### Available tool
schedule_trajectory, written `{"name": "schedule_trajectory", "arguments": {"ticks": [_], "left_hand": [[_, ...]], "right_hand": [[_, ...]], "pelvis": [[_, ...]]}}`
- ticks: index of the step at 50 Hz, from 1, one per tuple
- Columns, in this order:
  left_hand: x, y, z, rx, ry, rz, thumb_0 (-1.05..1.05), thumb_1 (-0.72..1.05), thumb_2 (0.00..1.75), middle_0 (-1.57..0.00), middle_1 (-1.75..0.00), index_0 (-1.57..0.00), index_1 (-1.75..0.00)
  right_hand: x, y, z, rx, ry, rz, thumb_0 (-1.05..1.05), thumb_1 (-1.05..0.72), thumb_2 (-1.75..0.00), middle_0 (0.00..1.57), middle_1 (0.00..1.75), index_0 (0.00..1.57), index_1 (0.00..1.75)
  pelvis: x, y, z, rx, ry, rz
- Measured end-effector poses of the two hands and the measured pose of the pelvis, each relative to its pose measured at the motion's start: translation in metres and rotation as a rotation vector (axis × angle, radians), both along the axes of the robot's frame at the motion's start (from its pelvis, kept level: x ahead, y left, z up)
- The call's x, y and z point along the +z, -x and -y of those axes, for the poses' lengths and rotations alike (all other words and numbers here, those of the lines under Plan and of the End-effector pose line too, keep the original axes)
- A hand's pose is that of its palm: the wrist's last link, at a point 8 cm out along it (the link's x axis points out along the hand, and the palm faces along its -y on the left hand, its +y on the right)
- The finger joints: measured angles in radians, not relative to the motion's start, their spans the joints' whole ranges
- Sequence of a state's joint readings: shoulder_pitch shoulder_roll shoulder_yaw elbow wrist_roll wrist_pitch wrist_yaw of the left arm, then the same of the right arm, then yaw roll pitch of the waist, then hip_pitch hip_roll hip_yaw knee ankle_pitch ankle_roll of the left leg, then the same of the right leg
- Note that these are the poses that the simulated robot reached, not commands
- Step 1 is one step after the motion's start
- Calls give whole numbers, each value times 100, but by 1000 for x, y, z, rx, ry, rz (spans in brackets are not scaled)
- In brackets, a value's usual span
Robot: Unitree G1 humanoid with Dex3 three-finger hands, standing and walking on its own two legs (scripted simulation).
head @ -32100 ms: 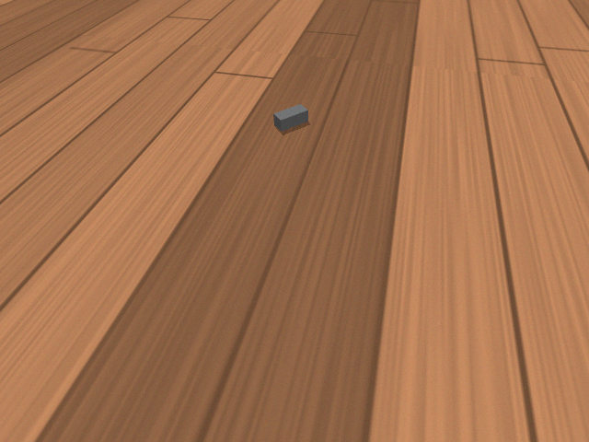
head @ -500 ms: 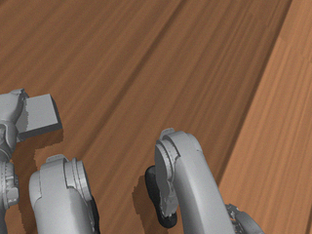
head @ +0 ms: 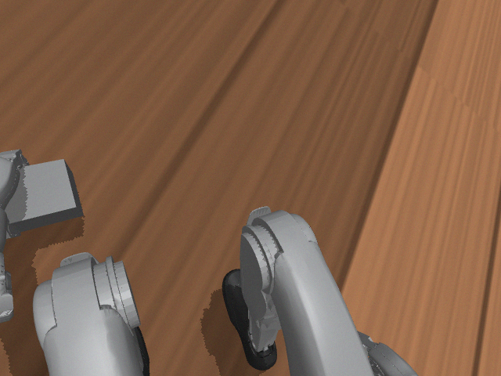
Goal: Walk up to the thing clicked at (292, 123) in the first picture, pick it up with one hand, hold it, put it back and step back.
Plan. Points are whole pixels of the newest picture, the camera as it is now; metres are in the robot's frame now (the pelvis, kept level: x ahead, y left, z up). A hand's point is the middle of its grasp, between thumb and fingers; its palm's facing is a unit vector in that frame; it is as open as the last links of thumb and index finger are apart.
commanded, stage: open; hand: left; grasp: from above
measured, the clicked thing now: (8, 203) +0.42 +0.30 -0.25
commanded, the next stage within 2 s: withdraw in 0.96 s
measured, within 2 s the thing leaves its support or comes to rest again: rests again in 1.40 s
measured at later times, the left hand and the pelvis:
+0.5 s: hand (3, 202) +0.42 +0.30 -0.23, palm faces -0.46 -0.10 -0.88, open 13.2 cm; pelvis +0.00 +0.00 +0.00, yaw -1 degrees
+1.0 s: hand (1, 201) +0.42 +0.30 -0.23, palm faces -0.46 -0.13 -0.88, open 13.7 cm; pelvis +0.00 +0.00 +0.00, yaw -1 degrees
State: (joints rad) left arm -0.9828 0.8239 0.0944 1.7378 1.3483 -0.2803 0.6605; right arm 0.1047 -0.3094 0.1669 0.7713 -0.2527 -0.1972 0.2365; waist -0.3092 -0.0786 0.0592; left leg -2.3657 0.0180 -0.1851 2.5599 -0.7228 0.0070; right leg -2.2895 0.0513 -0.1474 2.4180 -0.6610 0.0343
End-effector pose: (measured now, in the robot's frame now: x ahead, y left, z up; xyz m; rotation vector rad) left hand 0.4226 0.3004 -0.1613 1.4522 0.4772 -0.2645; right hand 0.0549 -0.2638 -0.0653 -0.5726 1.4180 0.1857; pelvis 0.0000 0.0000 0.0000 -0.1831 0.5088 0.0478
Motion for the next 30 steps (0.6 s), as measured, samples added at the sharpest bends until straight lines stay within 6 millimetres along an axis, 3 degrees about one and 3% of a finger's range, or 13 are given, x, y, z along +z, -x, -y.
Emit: {"name": "schedule_trajectory", "arguments": {"ticks": [11, 20, 30], "left_hand": [[-6, 2, 0, 22, -5, -14, -2, -30, 83, -44, -86, -45, -85], [-11, -1, 0, 8, -6, -11, -1, -41, 96, -29, -97, -29, -97], [-12, -4, 1, 20, -12, 3, -1, -50, 105, -14, -106, -14, -106]], "right_hand": [[7, 3, -3, 22, -16, 16, 0, -90, -90, 20, 30, 20, 30], [12, 14, 1, 18, -12, -30, 0, -90, -90, 20, 30, 20, 30], [13, 11, -1, 24, -30, -30, 0, -90, -90, 20, 30, 20, 30]], "pelvis": [[1, 3, -1, -1, 8, 16], [2, 1, 0, -4, 13, 10], [4, 0, -1, -8, 17, 6]]}}
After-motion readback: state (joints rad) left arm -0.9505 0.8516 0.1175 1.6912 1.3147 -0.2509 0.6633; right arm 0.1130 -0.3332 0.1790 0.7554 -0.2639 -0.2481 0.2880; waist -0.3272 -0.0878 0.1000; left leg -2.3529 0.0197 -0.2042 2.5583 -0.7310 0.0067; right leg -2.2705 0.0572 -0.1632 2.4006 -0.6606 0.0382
